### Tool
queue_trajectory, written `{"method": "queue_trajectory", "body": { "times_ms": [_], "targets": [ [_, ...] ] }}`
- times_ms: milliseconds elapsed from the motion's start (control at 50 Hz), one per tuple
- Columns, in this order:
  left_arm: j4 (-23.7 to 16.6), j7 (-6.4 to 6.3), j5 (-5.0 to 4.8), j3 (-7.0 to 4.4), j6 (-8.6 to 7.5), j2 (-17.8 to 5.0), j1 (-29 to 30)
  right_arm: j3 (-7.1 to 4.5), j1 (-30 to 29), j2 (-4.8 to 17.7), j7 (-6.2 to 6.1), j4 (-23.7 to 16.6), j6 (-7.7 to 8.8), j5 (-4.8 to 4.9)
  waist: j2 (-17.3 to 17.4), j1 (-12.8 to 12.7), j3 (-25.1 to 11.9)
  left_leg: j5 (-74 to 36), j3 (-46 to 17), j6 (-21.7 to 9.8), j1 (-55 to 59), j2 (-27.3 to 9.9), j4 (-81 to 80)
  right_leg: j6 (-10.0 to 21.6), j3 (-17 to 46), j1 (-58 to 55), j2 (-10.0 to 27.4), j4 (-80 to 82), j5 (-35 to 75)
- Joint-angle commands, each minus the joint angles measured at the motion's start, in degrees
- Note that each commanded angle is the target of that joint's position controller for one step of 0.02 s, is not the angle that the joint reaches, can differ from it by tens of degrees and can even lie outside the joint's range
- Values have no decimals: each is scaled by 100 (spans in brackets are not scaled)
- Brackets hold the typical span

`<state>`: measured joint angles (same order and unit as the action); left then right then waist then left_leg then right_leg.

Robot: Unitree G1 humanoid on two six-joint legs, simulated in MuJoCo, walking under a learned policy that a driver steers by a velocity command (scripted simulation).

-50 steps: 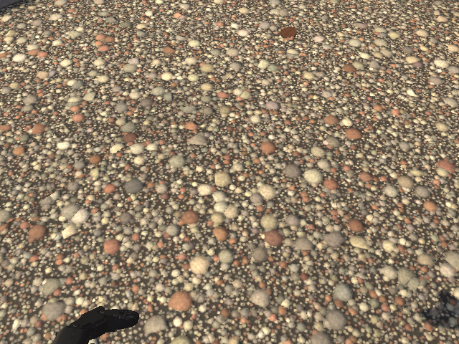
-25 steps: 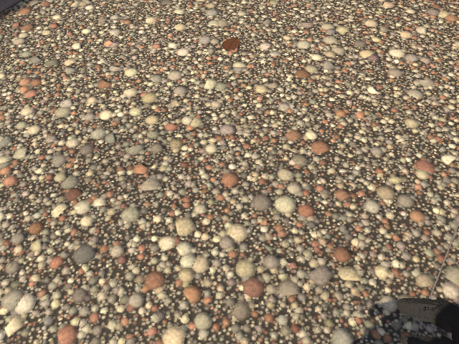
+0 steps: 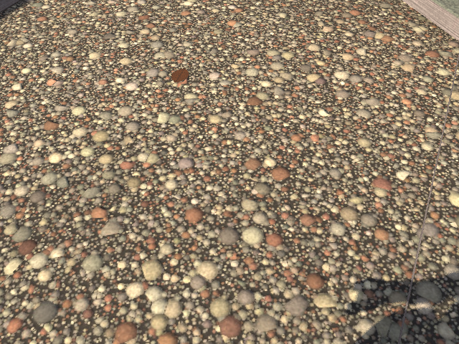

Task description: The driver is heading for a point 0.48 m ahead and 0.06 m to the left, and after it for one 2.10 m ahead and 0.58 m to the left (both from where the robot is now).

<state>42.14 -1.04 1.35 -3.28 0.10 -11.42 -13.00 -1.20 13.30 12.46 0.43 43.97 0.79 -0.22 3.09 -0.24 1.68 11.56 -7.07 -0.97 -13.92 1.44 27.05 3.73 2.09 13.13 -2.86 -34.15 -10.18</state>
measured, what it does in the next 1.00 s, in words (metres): walks ahead, turning left: right foot, then left foot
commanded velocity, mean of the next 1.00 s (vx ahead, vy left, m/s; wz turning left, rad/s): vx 0.55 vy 0.00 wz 0.24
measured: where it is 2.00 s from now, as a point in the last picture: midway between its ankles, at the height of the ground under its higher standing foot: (175, 269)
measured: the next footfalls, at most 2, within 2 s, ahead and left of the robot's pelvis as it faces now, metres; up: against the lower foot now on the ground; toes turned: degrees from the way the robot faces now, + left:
right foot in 0.50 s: +0.12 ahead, -0.15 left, +0.00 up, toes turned +1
left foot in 0.96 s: +0.51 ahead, +0.11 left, +0.00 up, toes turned +20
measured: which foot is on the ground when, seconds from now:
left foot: down 0.00-0.50, up 0.52-0.94, down 0.96-1.00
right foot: down 0.00-0.24, up 0.26-0.48, down 0.50-0.96, up 0.98-1.00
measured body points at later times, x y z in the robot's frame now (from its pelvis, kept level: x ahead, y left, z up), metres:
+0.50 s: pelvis +0.07 -0.03 +0.00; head +0.08 -0.04 +0.45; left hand +0.18 +0.25 -0.11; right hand +0.11 -0.30 -0.14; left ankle +0.03 +0.10 -0.74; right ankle +0.08 -0.14 -0.74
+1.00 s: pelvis +0.38 +0.03 -0.05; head +0.41 +0.04 +0.40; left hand +0.27 +0.27 -0.19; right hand +0.64 -0.15 -0.15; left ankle +0.47 +0.09 -0.74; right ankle +0.13 -0.15 -0.65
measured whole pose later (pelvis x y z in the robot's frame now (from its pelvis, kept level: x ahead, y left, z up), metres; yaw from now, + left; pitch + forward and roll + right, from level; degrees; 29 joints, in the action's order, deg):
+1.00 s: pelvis +0.38 +0.03 -0.05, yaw +19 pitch +2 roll +1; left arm 54.5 -0.6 1.9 -2.0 -4.3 -12.8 -25.2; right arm -3.3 4.0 16.1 3.3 42.5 1.4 -1.6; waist -0.3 -0.4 2.7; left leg 11.8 7.7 -11.6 -32.1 6.5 41.5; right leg -1.4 -8.3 -2.0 4.9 -56.6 -21.3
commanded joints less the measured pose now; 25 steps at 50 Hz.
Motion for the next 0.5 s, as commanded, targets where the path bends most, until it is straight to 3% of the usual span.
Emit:
{"method": "queue_trajectory", "body": {
  "times_ms": [20,80,220,240,260,280,300,320,340,380,440,460,480,500],
  "targets": [
    [-224,-66,-39,-202,-147,-609,-37,-195,-249,641,6,-363,200,47,-405,-130,-148,-891,-209,-134,-240,-339,-291,-218,499,-392,350,639,707],
    [-116,-90,-65,-220,-165,-507,-100,-214,-108,574,0,-234,181,58,-334,-98,-250,-1573,-176,-179,81,-336,-141,-282,424,-311,295,623,804],
    [164,-172,-97,-278,-105,-405,-150,-231,-169,539,-18,30,129,58,-77,-88,-162,-1835,-309,-224,240,-408,-228,-413,305,-322,262,626,574],
    [276,-181,-93,-290,-75,-361,-309,-247,-32,545,-39,143,100,54,6,-93,-395,-526,-301,-275,322,-328,-335,-417,114,-422,132,562,-297],
    [287,-182,-153,-337,-65,-454,-281,-346,148,821,-60,208,57,145,134,28,-249,1595,-538,-473,263,-342,-558,-354,-184,-103,-94,191,-1399],
    [174,-160,-204,-320,-110,-371,-108,-413,379,1078,-49,290,64,190,566,161,47,3491,-1434,-839,218,-740,-1084,-328,-358,428,-153,-193,-1870],
    [37,-137,-309,-274,-212,-330,104,-440,516,1204,-54,327,114,230,1004,275,464,4366,-2484,-1258,175,-1284,-1664,-239,-289,1026,-22,-392,-1886],
    [-87,-103,-416,-273,-347,-447,381,-460,493,1247,-93,318,197,242,1111,384,802,4259,-3133,-1525,151,-1671,-2012,-104,3,1495,236,-616,-1830],
    [-141,-60,-453,-281,-470,-521,547,-462,498,1212,-124,308,291,211,969,443,849,3798,-3409,-1632,367,-1886,-2109,11,197,1875,419,-840,-1853],
    [-111,44,-407,-277,-634,-559,522,-449,342,1135,-126,230,389,171,571,352,489,2901,-3210,-1560,843,-1946,-2047,179,336,2108,656,-812,-1736],
    [167,135,-301,-253,-700,-509,62,-454,-274,1126,-96,16,312,256,392,-38,-43,1671,-1593,-1073,150,-1139,-1789,97,-197,436,408,445,-738],
    [426,276,166,-212,-531,-371,-468,-533,-168,1162,-25,220,199,-147,-45,-311,-297,1925,-876,-971,-445,-675,-1326,-21,-790,-829,-121,1026,-216],
    [658,260,175,-269,-470,-460,-1104,-541,-251,1071,-24,212,187,-185,-303,-605,-336,2146,-587,-864,-1447,-389,-741,-121,-877,-2005,-193,827,-240],
    [841,185,146,-326,-478,-736,-1943,-454,-695,780,-22,36,239,-192,-853,-1121,-350,2085,-250,-674,-2740,-86,449,-11,-39,-3067,453,1005,-1115]
  ]
}}
Keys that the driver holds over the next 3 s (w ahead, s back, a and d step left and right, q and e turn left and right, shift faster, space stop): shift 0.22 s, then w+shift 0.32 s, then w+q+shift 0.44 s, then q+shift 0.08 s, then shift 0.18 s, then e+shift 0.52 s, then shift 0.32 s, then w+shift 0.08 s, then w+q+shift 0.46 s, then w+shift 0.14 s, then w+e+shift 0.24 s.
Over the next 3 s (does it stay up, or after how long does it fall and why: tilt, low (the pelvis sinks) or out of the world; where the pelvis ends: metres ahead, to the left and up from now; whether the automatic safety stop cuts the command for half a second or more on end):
stays up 1.21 0.44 -0.01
